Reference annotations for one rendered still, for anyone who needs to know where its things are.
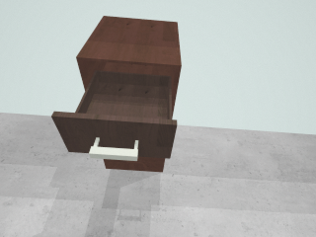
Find cabinet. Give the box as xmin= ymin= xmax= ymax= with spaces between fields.
xmin=76 ymin=16 xmax=182 ymax=173

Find drawer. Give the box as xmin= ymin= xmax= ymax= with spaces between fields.
xmin=51 ymin=70 xmax=178 ymax=159

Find handle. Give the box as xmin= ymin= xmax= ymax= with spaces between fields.
xmin=89 ymin=137 xmax=139 ymax=161

